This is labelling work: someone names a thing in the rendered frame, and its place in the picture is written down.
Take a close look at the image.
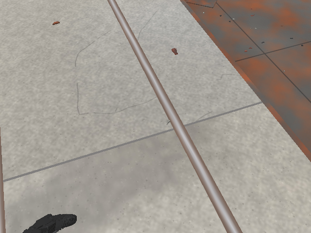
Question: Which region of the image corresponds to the left robot hand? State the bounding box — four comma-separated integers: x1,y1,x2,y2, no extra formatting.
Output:
22,214,77,233

